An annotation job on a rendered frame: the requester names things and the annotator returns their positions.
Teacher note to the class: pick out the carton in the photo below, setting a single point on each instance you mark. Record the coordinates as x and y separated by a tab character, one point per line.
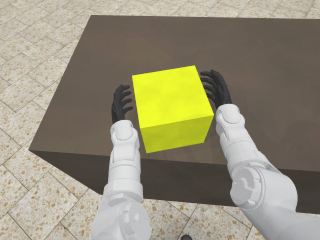
173	108

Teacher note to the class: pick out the robot right upper arm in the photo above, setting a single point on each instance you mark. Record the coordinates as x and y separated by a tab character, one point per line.
268	200

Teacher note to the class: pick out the right robot hand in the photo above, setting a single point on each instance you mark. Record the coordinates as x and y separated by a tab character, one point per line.
219	88

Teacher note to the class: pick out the robot left upper arm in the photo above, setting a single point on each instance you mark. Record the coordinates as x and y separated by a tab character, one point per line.
127	220

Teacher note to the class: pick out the right robot forearm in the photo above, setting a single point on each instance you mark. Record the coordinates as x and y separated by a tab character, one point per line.
237	145

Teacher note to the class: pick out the pedestal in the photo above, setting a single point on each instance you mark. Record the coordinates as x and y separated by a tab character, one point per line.
271	67

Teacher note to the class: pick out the left robot forearm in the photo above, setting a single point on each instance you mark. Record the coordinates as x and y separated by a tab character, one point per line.
124	167

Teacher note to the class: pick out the left robot hand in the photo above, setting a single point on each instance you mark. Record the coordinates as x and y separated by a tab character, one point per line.
117	111

